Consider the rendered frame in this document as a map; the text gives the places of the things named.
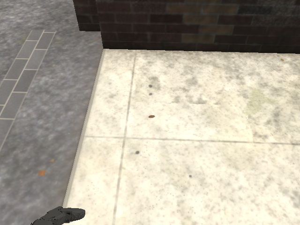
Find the robot left hand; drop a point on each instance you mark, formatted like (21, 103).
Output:
(60, 215)

